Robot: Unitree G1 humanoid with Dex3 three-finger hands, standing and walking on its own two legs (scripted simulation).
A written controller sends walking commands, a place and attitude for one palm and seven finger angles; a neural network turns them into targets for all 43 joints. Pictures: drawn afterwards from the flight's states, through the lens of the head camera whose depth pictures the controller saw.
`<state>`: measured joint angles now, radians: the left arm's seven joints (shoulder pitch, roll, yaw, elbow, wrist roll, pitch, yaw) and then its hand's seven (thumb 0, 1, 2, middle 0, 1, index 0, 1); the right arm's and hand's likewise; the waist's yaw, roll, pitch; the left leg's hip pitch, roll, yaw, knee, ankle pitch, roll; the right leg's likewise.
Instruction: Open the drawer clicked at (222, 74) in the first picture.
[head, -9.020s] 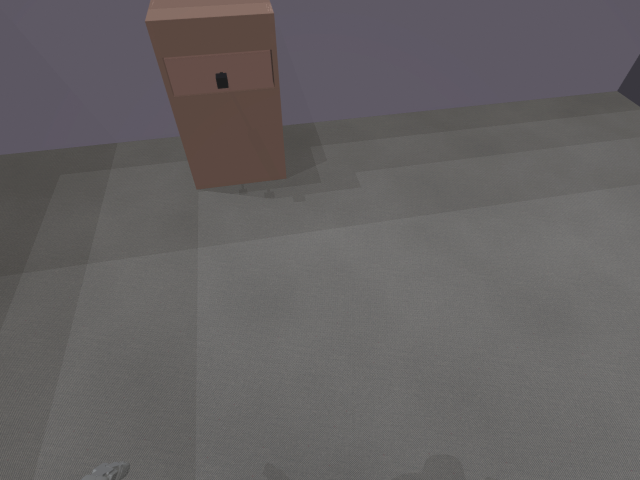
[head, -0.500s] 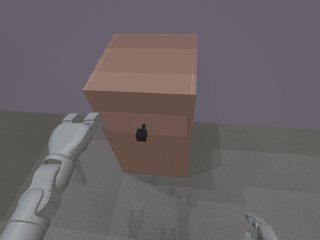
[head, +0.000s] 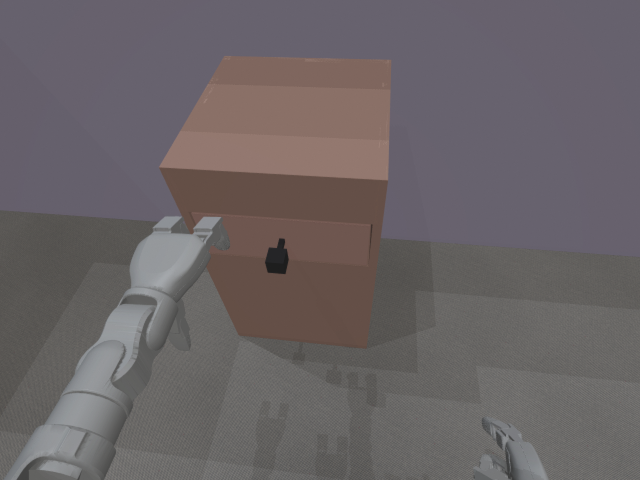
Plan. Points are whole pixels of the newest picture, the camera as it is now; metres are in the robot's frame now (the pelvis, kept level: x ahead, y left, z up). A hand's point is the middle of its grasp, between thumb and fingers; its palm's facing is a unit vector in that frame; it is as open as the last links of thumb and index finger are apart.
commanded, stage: move the hooked fingers above the handle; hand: left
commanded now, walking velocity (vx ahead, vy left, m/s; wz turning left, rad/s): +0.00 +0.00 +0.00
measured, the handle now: (278, 253) +0.58 +0.17 -0.21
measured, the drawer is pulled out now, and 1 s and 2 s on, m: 0.00 0.00 0.00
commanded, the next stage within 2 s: none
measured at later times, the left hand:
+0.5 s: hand (231, 259) +0.43 +0.20 -0.03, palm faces -0.03 -0.03 -1.00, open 13.9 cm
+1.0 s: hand (255, 256) +0.49 +0.19 -0.10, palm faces -0.08 +0.00 -1.00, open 13.9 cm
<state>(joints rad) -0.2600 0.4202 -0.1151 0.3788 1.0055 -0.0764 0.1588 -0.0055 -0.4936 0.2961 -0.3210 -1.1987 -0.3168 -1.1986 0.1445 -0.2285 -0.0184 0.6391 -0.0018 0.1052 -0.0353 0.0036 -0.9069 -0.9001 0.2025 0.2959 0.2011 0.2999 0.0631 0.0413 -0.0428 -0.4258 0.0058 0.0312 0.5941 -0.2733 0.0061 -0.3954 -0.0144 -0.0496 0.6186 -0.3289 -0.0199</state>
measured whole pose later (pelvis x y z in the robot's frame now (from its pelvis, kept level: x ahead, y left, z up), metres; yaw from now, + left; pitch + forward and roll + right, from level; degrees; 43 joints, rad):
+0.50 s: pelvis +0.00 +0.01 -0.03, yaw -2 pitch +17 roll +0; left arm -0.57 0.38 -0.05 0.90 1.12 -0.09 0.42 0.00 -0.49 0.30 -0.32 -1.20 -0.32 -1.20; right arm 0.31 -0.25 -0.09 0.72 -0.03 0.13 -0.01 0.00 -0.91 -0.90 0.20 0.30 0.20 0.30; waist -0.06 0.04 -0.15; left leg -0.76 0.03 0.05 0.83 -0.37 0.02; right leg -0.73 0.00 -0.02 0.83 -0.41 -0.01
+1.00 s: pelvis -0.01 +0.01 -0.08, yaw -2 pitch +28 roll -2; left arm -0.88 0.44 -0.02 1.20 1.16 -0.02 0.47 0.00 -0.49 0.30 -0.32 -1.20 -0.32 -1.20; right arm 0.33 -0.24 -0.06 0.72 -0.06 0.07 0.01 0.00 -0.91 -0.90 0.20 0.30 0.20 0.30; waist -0.16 0.06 -0.19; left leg -1.14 0.04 0.03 1.11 -0.46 0.03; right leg -1.09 0.01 -0.04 1.08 -0.48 -0.01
